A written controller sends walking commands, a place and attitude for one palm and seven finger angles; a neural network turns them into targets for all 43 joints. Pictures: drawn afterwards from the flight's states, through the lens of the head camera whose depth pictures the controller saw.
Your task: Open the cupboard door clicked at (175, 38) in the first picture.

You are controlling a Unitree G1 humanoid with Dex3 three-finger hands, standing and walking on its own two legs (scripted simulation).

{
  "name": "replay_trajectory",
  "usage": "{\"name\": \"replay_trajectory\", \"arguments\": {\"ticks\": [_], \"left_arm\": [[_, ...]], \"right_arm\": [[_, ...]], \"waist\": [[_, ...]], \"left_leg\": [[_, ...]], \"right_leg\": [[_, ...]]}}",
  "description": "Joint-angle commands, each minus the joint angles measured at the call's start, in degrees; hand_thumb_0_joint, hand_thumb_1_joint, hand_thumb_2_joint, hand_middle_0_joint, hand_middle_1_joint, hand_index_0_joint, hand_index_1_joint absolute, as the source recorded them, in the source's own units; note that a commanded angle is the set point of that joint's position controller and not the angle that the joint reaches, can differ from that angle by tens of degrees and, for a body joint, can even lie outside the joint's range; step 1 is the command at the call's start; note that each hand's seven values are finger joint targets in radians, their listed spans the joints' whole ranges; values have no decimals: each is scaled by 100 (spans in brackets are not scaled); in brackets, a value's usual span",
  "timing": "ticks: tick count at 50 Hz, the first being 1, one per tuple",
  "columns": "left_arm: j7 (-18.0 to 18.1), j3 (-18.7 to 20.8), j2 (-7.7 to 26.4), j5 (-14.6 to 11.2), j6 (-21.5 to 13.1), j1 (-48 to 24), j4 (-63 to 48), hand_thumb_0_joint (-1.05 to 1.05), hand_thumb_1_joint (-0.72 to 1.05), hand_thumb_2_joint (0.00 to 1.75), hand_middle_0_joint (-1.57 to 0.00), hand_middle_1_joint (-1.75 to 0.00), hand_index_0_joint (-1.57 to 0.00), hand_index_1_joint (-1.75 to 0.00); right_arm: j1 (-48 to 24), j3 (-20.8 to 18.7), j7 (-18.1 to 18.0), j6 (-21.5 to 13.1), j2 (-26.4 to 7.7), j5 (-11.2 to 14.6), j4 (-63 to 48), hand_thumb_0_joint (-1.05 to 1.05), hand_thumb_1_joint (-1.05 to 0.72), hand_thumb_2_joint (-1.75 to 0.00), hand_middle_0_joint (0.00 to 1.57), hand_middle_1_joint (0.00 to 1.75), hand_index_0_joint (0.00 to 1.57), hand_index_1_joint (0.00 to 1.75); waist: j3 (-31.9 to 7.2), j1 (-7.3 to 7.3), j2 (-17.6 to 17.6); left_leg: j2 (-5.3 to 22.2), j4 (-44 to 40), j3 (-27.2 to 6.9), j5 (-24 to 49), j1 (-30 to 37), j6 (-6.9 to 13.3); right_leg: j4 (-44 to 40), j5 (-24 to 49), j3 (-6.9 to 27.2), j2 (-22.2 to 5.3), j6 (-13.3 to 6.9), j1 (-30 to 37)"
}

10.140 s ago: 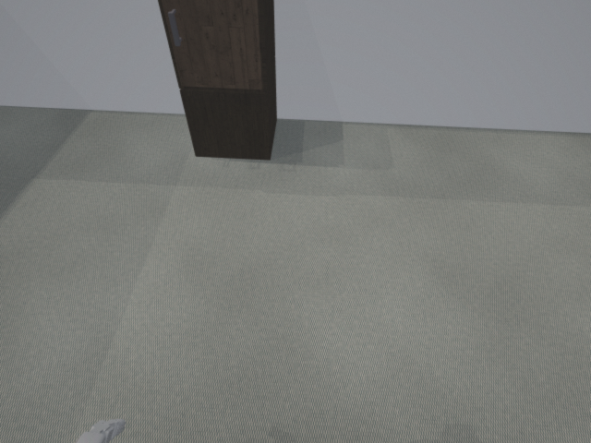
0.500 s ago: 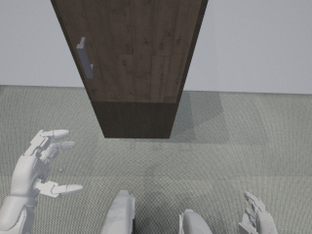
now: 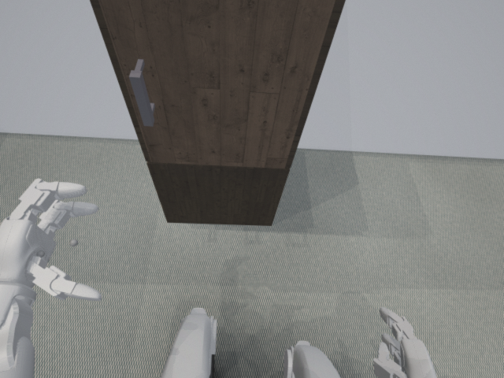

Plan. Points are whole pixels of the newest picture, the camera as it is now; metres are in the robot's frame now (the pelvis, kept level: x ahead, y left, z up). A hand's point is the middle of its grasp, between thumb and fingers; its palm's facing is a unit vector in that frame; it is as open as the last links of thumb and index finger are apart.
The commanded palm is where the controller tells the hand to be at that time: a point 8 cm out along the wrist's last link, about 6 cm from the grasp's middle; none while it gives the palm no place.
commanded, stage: raise the hand with hooked fingers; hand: left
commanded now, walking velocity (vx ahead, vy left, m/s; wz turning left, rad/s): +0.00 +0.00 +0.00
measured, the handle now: (144, 94) +0.60 +0.27 +0.03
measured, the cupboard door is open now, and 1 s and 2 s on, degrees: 0 0 0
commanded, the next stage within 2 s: move the hooked fingers beside the handle in 0.50 s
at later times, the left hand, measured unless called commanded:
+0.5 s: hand (89, 241) +0.29 +0.26 +0.04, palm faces +0.06 -1.00 -0.04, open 14.0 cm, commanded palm +0.27 +0.31 +0.05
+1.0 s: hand (96, 192) +0.36 +0.28 +0.04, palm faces +0.05 -1.00 -0.01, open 14.0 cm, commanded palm +0.34 +0.32 +0.04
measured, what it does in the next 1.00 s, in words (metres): stands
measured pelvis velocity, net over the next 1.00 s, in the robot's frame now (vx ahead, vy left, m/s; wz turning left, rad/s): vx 0.00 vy -0.01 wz -0.03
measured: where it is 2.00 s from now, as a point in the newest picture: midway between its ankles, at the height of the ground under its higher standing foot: outside the picture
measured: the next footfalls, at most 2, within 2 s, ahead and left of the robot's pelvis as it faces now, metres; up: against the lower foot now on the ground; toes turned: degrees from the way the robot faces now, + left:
none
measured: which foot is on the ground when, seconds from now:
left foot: down 0.00-1.00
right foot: down 0.00-1.00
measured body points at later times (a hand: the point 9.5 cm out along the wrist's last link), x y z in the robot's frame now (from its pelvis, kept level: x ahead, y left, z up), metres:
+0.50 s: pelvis +0.00 -0.01 +0.00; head +0.09 +0.01 +0.44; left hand +0.28 +0.31 +0.04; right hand +0.17 -0.26 -0.09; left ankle +0.09 +0.11 -0.62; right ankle +0.00 -0.14 -0.62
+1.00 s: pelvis +0.00 -0.01 -0.01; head +0.11 +0.02 +0.43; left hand +0.35 +0.33 +0.04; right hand +0.14 -0.27 -0.10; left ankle +0.09 +0.11 -0.62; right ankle +0.00 -0.14 -0.62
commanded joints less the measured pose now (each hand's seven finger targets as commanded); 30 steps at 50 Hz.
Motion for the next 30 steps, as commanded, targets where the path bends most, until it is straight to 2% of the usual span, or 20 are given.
{"name": "replay_trajectory", "arguments": {"ticks": [1,2,3,5,6,8,12,13,16,18,21,24,27,28,30], "left_arm": [[-150,447,1201,-190,-107,-676,-713,0,-50,30,-30,-120,-30,-120],[-197,398,1149,-219,-57,-678,-684,0,-50,30,-30,-120,-30,-120],[-224,389,1134,-243,-46,-629,-708,0,-50,30,-30,-120,-30,-120],[-211,437,1191,-245,-67,-640,-812,0,-50,30,-30,-120,-30,-120],[-180,464,1218,-235,-106,-637,-842,0,-50,30,-30,-120,-30,-120],[-62,622,1399,-216,-265,-729,-1071,0,-50,30,-30,-120,-30,-120],[99,675,1343,-200,-472,-734,-1024,0,-50,30,-30,-120,-30,-120],[104,696,1350,-229,-491,-750,-985,0,-50,30,-30,-120,-30,-120],[34,571,1256,-201,-422,-738,-804,0,-50,30,-30,-120,-30,-120],[-59,471,1178,-213,-350,-699,-737,0,-50,30,-30,-120,-30,-120],[-128,440,1228,-188,-283,-760,-794,0,-50,30,-30,-120,-30,-120],[-85,565,1330,-223,-348,-857,-856,0,-50,30,-30,-120,-30,-120],[-22,614,1287,-233,-447,-863,-799,0,-50,30,-30,-120,-30,-120],[-13,618,1310,-253,-510,-938,-903,0,-50,30,-30,-120,-30,-120],[-29,518,1203,-222,-488,-935,-745,0,-50,30,-30,-120,-30,-120]], "right_arm": [[63,-434,-105,-201,-1053,55,-746,0,-90,-90,20,30,20,30],[87,-441,-103,-189,-1063,67,-761,0,-90,-90,20,30,20,30],[105,-446,-107,-207,-1056,71,-793,0,-90,-90,20,30,20,30],[108,-463,-92,-197,-1068,69,-793,0,-90,-90,20,30,20,30],[114,-469,-86,-191,-1069,67,-786,0,-90,-90,20,30,20,30],[130,-473,-78,-219,-1053,39,-779,0,-90,-90,20,30,20,30],[80,-470,-41,-189,-1017,20,-731,0,-90,-90,20,30,20,30],[130,-472,-51,-188,-1010,18,-731,0,-90,-90,20,30,20,30],[99,-467,-50,-145,-1021,40,-727,0,-90,-90,20,30,20,30],[145,-475,-71,-132,-1030,63,-747,0,-90,-90,20,30,20,30],[109,-467,-76,-108,-1038,74,-761,0,-90,-90,20,30,20,30],[76,-451,-89,-116,-1013,58,-755,0,-90,-90,20,30,20,30],[56,-458,-93,-106,-990,48,-740,0,-90,-90,20,30,20,30],[68,-447,-100,-127,-977,40,-738,0,-90,-90,20,30,20,30],[44,-438,-90,-104,-976,48,-733,0,-90,-90,20,30,20,30]], "waist": [[-1706,40,712],[-1713,14,543],[-1769,58,594],[-1772,41,574],[-1755,35,505],[-1876,73,609],[-1781,77,691],[-1790,49,538],[-1748,52,623],[-1795,16,460],[-1799,24,608],[-1765,23,517],[-1748,28,399],[-1832,40,485],[-1715,16,552]], "left_leg": [[-251,-1155,-149,352,2545,54],[-257,-1137,-133,339,2479,73],[-268,-1110,-127,398,2466,80],[-259,-1094,-112,451,2509,85],[-255,-1081,-116,489,2508,89],[-253,-1028,-130,621,2537,86],[-249,-1049,-129,531,2523,59],[-256,-994,-96,498,2396,83],[-264,-990,-39,498,2341,83],[-266,-969,-31,499,2343,110],[-260,-977,-19,553,2424,102],[-268,-911,-8,544,2303,117],[-262,-876,3,564,2283,112],[-272,-832,2,619,2286,120],[-267,-879,10,498,2288,103]], "right_leg": [[-1124,857,106,281,-233,-298],[-1163,841,121,278,-216,-250],[-1143,863,138,290,-237,-195],[-1158,901,146,281,-218,-250],[-1144,919,142,293,-220,-249],[-1039,989,138,310,-243,-259],[-1020,921,149,293,-237,-344],[-1029,892,176,314,-232,-266],[-1078,919,223,278,-219,-210],[-1121,922,246,297,-211,-156],[-1134,985,252,279,-205,-199],[-1157,945,314,280,-205,-134],[-1130,949,308,291,-199,-144],[-1095,996,324,297,-215,-100],[-1114,903,303,287,-203,-209]]}}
